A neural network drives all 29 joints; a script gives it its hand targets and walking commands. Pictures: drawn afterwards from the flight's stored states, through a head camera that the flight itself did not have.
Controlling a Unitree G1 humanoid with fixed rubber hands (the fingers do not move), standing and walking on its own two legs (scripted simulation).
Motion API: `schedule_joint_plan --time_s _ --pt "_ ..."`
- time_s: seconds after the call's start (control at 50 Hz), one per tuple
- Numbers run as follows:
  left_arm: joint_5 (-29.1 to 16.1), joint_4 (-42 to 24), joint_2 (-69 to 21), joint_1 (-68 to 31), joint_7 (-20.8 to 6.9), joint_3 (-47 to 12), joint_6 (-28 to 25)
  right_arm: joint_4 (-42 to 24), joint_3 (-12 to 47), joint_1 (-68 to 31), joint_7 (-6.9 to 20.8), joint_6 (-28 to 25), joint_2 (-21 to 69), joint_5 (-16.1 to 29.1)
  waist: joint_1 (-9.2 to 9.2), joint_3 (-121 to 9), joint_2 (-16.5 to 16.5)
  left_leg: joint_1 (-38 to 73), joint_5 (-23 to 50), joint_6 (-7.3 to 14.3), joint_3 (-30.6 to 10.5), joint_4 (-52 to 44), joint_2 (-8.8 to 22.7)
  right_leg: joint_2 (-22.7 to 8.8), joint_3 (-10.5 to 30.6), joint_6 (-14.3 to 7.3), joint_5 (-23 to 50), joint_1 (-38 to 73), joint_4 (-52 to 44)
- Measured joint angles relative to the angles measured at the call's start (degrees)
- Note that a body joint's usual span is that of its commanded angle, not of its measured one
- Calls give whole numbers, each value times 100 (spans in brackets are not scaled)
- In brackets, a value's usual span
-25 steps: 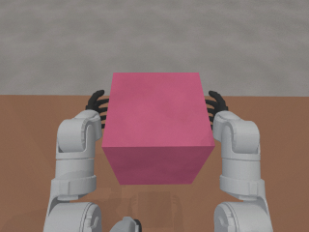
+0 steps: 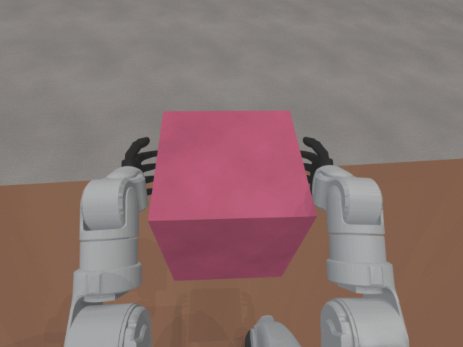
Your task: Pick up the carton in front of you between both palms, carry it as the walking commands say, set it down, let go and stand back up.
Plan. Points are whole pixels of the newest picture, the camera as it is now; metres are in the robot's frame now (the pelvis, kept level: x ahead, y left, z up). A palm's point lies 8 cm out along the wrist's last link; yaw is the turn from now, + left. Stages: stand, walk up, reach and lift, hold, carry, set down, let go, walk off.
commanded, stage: carry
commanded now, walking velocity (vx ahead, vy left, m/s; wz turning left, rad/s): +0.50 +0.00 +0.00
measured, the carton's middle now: (227, 201) +0.37 -0.02 +0.04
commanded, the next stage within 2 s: none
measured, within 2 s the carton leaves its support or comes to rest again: neither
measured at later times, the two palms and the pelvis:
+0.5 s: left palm (144, 95) +0.65 +0.15 +0.06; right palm (269, 93) +0.67 -0.14 +0.06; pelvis +0.30 -0.02 -0.03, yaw +1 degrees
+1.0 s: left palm (150, 42) +0.97 +0.17 +0.03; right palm (247, 45) +0.95 -0.13 +0.03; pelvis +0.60 +0.04 -0.07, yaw +0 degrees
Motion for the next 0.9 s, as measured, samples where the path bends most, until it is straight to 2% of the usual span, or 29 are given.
schedule_joint_plan --time_s 0.08,0.12,0.14,0.16,0.18,0.22,0.26,0.38,0.46,0.54,0.6,0.66,0.68,0.72,0.76,0.8,0.9 --pt "29 83 21 -31 -20 69 52 187 36 -83 2 2 3 -25 -85 -250 -69 506 -628 -58 -75 160 -99 258 -324 -188 885 585 -1409" --pt "68 307 8 -93 -30 72 53 364 42 -105 7 25 -57 -9 -96 -372 -78 648 -1032 -116 -37 688 -132 380 -514 -310 1164 1079 -1972" --pt "101 460 -11 -148 -33 61 48 459 39 -111 14 42 -111 13 -90 -433 -118 590 -1183 -174 45 1260 -153 374 -560 -354 1308 1381 -2141" --pt "147 600 -52 -179 -35 68 -10 593 50 -159 30 26 -188 40 6 -459 13 398 -1191 -257 105 1971 -36 465 -578 -424 817 1425 -1905" --pt "189 753 -70 -226 -41 61 -73 748 35 -213 41 -14 -243 66 105 -428 129 61 -1381 -393 -22 2872 14 551 -603 -502 353 1336 -1519" --pt "199 1022 -59 -219 -48 31 -124 957 45 -170 47 -43 -263 69 294 -345 103 -669 -1463 -448 -228 4291 11 591 -576 -600 -180 1332 -1102" --pt "111 1040 -3 -44 -50 -15 -95 987 103 -63 44 6 -187 -9 437 -258 28 -1300 -1168 -432 -338 4671 126 598 -523 -597 -345 1493 -1077" --pt "-175 693 92 184 26 -148 -210 460 102 115 11 56 -16 -190 670 62 -7 -2670 -419 -543 -540 3549 656 587 -445 -612 -746 2040 -1307" --pt "-223 488 52 172 45 -131 -323 66 24 216 -2 9 60 -239 729 103 4 -3120 357 -591 -486 2815 792 566 -340 -539 -1056 2439 -1438" --pt "-253 296 34 72 55 -153 -328 -323 -18 263 -17 52 62 -232 760 26 50 -3035 1291 -547 -334 1750 713 574 -225 -439 -1467 2919 -1510" --pt "-244 327 32 -69 55 -176 -291 -423 -73 211 -16 136 25 -225 797 -137 104 -2623 2013 -425 -110 653 542 608 -173 -360 -1936 3289 -1383" --pt "-258 522 125 -195 47 -165 -201 -160 -92 22 -1 202 18 -271 788 -339 147 -1873 2559 -266 177 -298 373 629 -220 -279 -2578 3493 -580" --pt "-278 628 198 -252 34 -163 -175 -5 -88 -71 0 205 30 -300 748 -412 137 -1675 2410 -226 210 -267 354 595 -287 -233 -2628 3383 35" --pt "-333 902 350 -388 3 -140 -177 337 -70 -243 3 133 67 -378 544 -381 -86 -1827 1512 -81 282 468 178 520 -37 -63 -2873 2752 1695" --pt "-323 1086 359 -358 -2 -141 -111 590 -36 -248 5 173 42 -368 372 -331 -34 -1781 1153 -7 257 756 150 540 77 -74 -2847 2073 2786" --pt "-227 1144 270 -296 1 -160 -14 637 -12 -111 6 241 -14 -278 265 -266 14 -1599 1002 30 230 728 129 408 94 -76 -2561 1498 2912" --pt "-41 855 116 -176 11 -146 68 493 20 51 -19 185 -83 -72 116 -44 29 -1079 731 74 207 418 89 4 175 47 -1894 433 1980"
